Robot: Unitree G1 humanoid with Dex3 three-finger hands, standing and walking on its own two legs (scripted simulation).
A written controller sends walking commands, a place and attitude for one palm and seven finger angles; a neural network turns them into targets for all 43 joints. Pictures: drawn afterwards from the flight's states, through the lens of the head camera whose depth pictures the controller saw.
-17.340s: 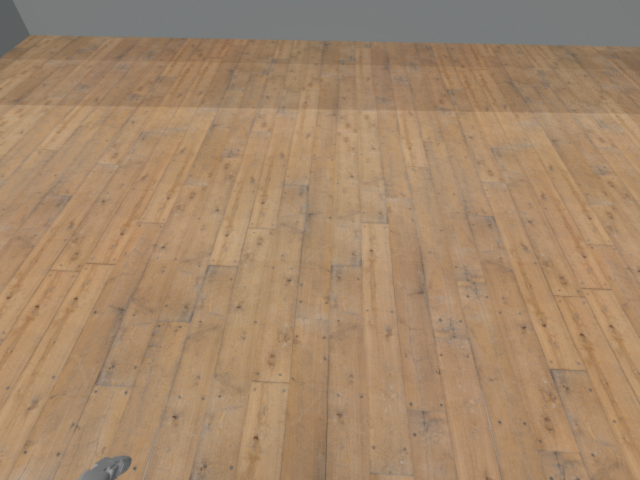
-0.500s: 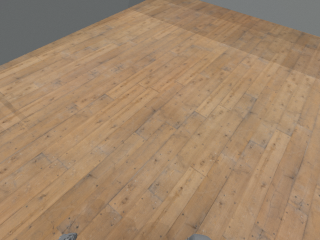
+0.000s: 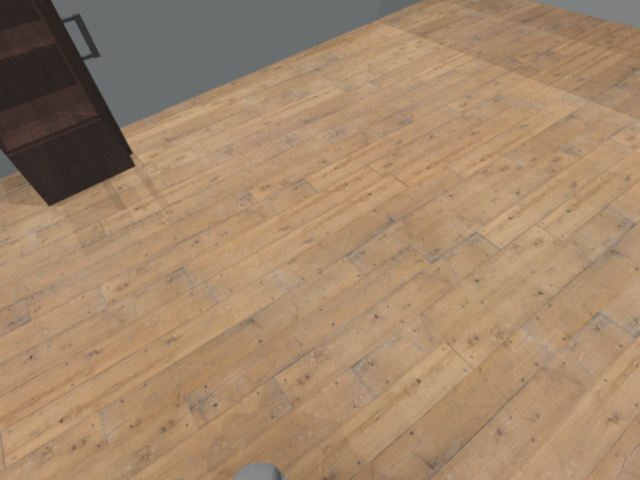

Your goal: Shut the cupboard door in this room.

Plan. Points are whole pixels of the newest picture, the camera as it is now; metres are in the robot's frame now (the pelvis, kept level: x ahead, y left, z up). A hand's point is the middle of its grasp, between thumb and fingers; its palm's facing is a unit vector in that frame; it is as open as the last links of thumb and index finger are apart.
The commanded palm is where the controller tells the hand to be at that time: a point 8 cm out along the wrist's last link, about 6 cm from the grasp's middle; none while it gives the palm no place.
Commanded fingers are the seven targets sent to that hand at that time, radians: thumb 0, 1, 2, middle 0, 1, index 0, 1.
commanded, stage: turn or walk to find it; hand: left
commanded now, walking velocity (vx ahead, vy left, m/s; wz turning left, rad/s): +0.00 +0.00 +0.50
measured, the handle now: (80, 38) +1.36 +0.84 -0.02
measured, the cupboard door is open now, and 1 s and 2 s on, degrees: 89 89 89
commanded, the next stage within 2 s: none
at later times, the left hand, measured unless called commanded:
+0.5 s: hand out of the picture +0.04 +0.28 -0.16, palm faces +0.25 -0.94 -0.23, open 7.4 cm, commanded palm none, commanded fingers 0.00 0.90 0.90 -0.20 -0.30 -0.20 -0.30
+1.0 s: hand out of the picture +0.11 +0.20 -0.16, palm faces +0.50 -0.84 -0.23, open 7.3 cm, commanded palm none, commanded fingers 0.00 0.90 0.90 -0.20 -0.30 -0.20 -0.30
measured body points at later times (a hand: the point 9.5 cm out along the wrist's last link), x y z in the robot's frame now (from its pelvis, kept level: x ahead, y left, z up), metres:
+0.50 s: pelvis +0.03 +0.05 +0.00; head +0.04 +0.07 +0.45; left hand +0.03 +0.33 -0.14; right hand +0.12 -0.17 -0.14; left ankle -0.06 +0.15 -0.74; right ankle +0.09 -0.09 -0.67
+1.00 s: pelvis +0.21 +0.05 +0.00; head +0.23 +0.04 +0.45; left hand +0.08 +0.25 -0.14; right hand +0.38 -0.15 -0.15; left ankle +0.19 +0.22 -0.65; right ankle +0.20 -0.06 -0.74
